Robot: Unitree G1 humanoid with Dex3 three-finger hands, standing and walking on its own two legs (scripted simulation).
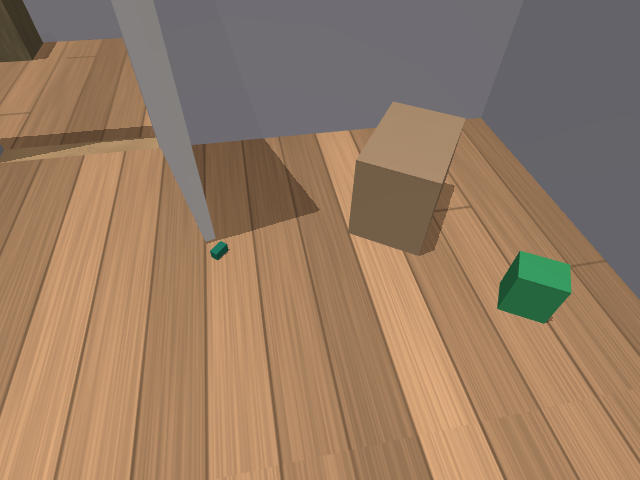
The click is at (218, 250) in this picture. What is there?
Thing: small brick
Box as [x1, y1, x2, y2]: [210, 241, 227, 259]
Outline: 221,241 210,251 211,256 216,259 218,259 227,250 226,244
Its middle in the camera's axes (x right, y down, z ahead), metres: -0.41 +0.03 +1.62
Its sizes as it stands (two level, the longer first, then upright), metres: 0.066 0.034 0.038
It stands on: the floor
